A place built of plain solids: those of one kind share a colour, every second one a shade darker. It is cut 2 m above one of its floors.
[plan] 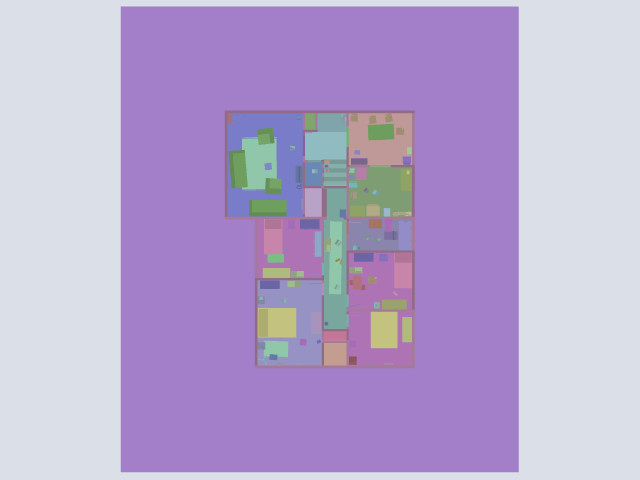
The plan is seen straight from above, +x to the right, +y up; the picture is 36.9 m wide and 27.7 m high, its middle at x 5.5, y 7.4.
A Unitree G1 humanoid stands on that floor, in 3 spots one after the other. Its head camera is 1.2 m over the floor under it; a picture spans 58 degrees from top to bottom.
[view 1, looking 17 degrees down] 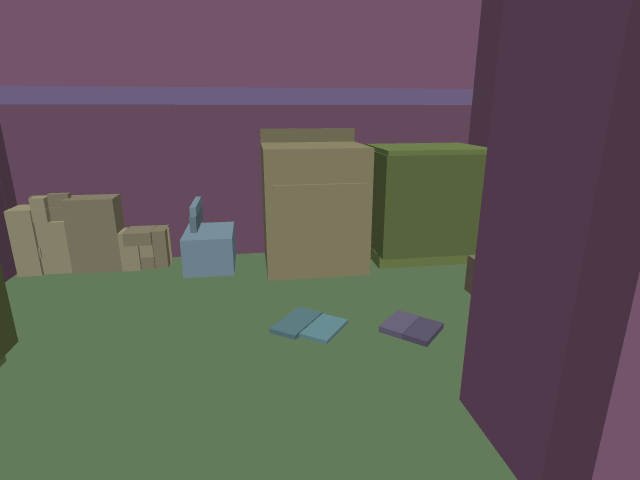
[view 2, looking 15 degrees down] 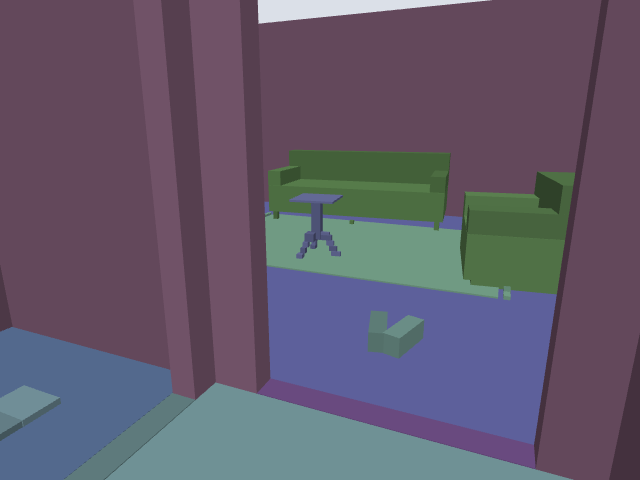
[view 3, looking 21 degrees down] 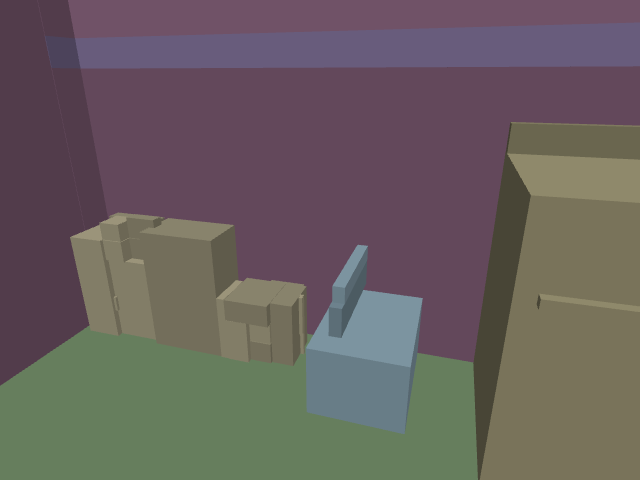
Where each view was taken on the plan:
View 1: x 9.03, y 12.32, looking -99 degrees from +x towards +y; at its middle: range_flat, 3.10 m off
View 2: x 6.12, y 13.20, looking -157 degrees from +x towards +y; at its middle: rug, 4.59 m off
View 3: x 9.12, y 10.47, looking -73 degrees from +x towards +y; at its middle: wall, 1.94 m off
